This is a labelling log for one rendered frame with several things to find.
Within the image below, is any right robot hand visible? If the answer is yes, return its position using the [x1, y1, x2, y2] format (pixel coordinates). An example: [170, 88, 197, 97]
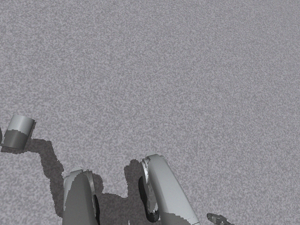
[207, 213, 235, 225]

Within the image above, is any right robot foot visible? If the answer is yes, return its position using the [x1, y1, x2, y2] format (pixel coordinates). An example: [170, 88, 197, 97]
[138, 177, 159, 223]

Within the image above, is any can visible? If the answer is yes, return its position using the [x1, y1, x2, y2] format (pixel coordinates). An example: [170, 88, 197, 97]
[0, 114, 35, 150]

